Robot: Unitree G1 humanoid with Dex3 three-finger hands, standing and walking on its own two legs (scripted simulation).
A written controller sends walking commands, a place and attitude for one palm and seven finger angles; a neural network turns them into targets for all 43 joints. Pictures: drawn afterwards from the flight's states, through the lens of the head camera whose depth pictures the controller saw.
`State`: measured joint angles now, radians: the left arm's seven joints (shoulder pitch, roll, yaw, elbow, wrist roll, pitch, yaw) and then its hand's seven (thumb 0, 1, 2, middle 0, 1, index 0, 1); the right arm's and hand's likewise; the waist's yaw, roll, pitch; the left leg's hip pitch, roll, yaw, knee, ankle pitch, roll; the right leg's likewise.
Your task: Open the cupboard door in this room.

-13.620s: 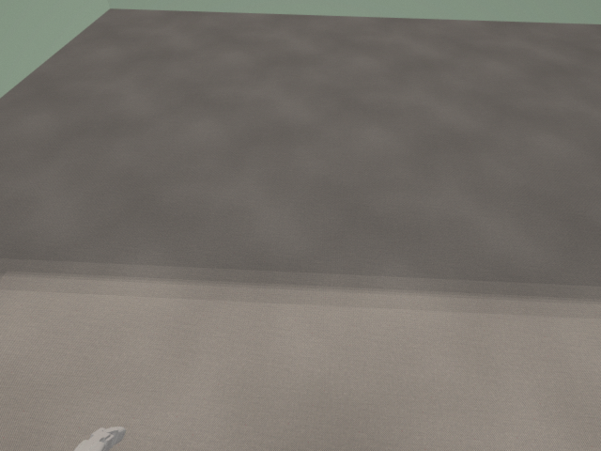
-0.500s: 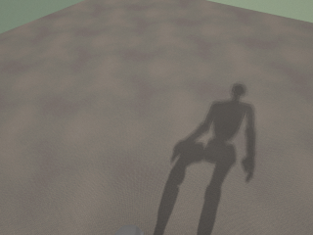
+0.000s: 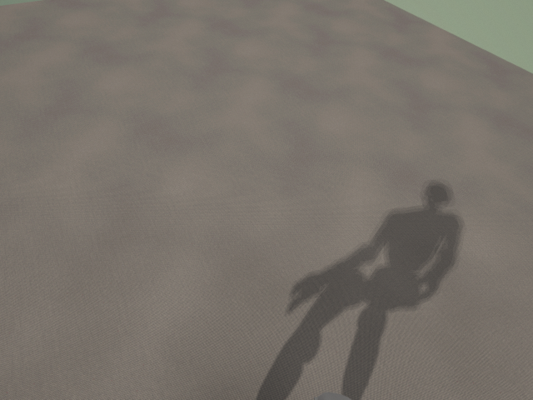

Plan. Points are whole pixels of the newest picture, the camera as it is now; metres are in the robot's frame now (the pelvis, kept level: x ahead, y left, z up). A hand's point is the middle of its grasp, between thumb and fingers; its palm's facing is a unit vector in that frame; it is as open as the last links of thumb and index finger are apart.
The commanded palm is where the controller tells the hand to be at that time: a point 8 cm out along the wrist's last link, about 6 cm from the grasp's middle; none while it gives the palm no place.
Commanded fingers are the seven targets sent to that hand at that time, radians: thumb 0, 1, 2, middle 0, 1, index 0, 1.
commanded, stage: turn or walk to find it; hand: left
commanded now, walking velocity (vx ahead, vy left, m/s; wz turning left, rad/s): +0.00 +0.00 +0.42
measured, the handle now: out of the picture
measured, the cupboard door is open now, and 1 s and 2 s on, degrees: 0 0 0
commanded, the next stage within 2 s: none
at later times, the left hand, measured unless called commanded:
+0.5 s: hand out of the picture +0.02 +0.14 -0.15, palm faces +0.22 -0.94 -0.27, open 7.3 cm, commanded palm none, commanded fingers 0.00 0.90 0.90 -0.20 -0.30 -0.20 -0.30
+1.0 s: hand out of the picture -0.12 +0.20 -0.18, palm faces +0.47 -0.85 -0.24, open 7.4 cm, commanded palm none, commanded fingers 0.00 0.90 0.90 -0.20 -0.30 -0.20 -0.30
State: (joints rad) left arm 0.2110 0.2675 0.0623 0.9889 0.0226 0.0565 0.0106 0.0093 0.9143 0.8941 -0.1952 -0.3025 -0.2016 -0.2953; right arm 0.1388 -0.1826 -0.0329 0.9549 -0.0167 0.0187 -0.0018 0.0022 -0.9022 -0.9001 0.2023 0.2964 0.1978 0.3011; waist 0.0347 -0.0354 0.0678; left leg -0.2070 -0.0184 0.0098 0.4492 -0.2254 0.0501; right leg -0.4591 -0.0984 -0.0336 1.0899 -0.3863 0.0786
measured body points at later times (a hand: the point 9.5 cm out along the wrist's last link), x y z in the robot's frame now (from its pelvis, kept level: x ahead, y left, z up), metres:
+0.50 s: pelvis -0.03 -0.06 +0.00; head +0.00 -0.09 +0.45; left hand +0.00 +0.18 -0.13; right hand +0.04 -0.32 -0.17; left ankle -0.08 +0.09 -0.65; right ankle -0.01 -0.15 -0.74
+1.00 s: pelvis -0.06 -0.01 +0.00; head -0.04 +0.02 +0.45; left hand -0.14 +0.25 -0.16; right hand +0.14 -0.19 -0.13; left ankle -0.10 +0.07 -0.74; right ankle -0.02 -0.16 -0.67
